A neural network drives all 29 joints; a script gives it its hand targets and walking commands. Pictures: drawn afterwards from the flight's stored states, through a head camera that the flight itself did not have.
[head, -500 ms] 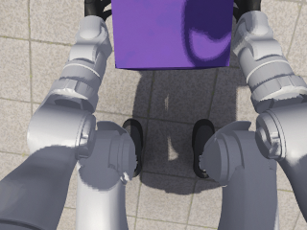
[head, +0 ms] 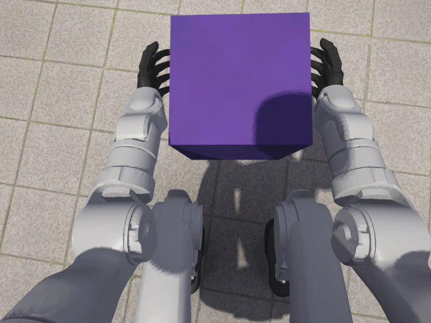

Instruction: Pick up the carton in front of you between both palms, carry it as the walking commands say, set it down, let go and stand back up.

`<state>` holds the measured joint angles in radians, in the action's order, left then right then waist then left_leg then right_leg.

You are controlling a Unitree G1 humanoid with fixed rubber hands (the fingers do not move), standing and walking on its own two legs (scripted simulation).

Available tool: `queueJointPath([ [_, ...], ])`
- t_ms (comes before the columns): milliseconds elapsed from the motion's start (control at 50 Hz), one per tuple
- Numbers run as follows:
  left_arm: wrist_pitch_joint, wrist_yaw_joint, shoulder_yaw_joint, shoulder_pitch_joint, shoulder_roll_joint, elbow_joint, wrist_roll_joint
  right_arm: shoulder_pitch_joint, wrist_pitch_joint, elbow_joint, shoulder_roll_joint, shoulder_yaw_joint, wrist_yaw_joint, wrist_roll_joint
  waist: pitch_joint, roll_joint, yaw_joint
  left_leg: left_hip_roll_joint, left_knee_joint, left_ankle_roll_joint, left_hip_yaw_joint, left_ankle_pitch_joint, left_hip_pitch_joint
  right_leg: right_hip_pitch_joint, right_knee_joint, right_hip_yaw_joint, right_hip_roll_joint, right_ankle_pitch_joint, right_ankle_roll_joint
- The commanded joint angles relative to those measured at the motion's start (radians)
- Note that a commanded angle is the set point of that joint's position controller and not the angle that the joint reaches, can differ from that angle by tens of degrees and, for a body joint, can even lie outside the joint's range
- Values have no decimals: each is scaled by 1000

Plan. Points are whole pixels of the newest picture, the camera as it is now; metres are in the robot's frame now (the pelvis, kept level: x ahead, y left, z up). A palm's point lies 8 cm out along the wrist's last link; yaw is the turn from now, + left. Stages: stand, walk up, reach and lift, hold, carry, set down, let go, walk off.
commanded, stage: reach and lift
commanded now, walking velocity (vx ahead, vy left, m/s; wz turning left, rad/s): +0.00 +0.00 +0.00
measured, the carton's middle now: (236, 103) +0.50 +0.00 -0.14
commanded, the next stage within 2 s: none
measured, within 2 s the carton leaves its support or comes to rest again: neither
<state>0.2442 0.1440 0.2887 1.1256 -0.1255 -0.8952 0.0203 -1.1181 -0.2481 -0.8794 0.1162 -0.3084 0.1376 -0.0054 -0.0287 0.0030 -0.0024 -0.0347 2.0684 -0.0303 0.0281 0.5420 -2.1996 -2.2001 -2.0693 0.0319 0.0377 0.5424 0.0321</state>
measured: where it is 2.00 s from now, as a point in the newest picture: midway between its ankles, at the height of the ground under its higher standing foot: (234, 269)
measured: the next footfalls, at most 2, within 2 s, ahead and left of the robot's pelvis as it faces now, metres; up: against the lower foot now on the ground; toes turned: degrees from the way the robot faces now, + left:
none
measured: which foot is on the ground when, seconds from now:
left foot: down 0.00-1.00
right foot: down 0.00-1.00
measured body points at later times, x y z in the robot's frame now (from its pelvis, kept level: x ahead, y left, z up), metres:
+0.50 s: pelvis +0.02 +0.00 +0.13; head +0.24 +0.00 +0.52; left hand +0.48 +0.16 +0.07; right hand +0.48 -0.15 +0.07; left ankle +0.12 +0.12 -0.37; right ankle +0.12 -0.12 -0.37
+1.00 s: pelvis +0.07 +0.00 +0.27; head +0.17 +0.00 +0.71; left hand +0.44 +0.16 +0.23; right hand +0.44 -0.15 +0.23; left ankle +0.12 +0.12 -0.37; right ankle +0.12 -0.12 -0.37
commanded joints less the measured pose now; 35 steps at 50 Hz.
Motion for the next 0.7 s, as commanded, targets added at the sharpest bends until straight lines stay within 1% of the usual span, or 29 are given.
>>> queueJointPath([
  [0, 32, -305, -304, 621, 1107, 104, -20, -626, -32, 93, -1094, 319, -303, 18, -925, -6, -3, -128, -282, 31, -103, -66, 484, 469, 273, -104, 130, -66, -32],
  [60, 51, -316, -249, 608, 1111, 80, -76, -624, -50, 72, -1104, 274, -315, 66, -944, 3, -8, -130, -338, 37, -98, -52, 518, 494, 329, -102, 131, -46, -31],
  [100, 58, -318, -239, 604, 1122, 81, -91, -629, -57, 80, -1115, 274, -317, 74, -986, 9, -15, -132, -371, 38, -97, -43, 547, 541, 363, -100, 133, -37, -28],
  [120, 61, -319, -245, 607, 1121, 91, -94, -618, -63, 83, -1129, 280, -318, 76, -1007, 18, -9, -133, -386, 36, -98, -60, 576, 562, 384, -100, 135, -49, -25],
  [200, 79, -330, -305, 592, 1168, 148, -70, -582, -77, 128, -1157, 317, -323, 69, -1124, 4, 5, -138, -432, 25, -100, -119, 671, 668, 433, -102, 140, -108, -22],
  [240, 88, -334, -345, 569, 1191, 176, -53, -559, -85, 158, -1177, 351, -325, 55, -1167, -5, 7, -140, -455, 19, -99, -147, 718, 719, 456, -99, 141, -139, -21],
  [340, 107, -338, -433, 490, 1232, 239, -19, -487, -104, 226, -1226, 445, -333, 12, -1214, -16, 3, -141, -519, 11, -91, -212, 833, 825, 516, -92, 143, -207, -15],
  [420, 112, -337, -471, 413, 1247, 264, -9, -419, -113, 253, -1252, 496, -335, -10, -1185, -8, -5, -142, -576, 10, -80, -239, 906, 896, 573, -82, 145, -233, -10],
  [480, 111, -336, -481, 352, 1255, 268, -10, -363, -112, 255, -1264, 512, -334, -11, -1135, 1, -9, -143, -624, 11, -70, -246, 951, 943, 622, -72, 144, -239, -8],
  [560, 105, -336, -484, 275, 1265, 262, -18, -285, -106, 245, -1273, 512, -330, 3, -1056, 7, -6, -143, -693, 13, -54, -245, 1010, 1005, 695, -57, 142, -237, -9],
  [680, 93, -336, -485, 175, 1278, 257, -31, -176, -91, 233, -1277, 498, -325, 33, -952, -2, 5, -138, -809, 16, -29, -248, 1125, 1116, 815, -30, 136, -239, -18],
])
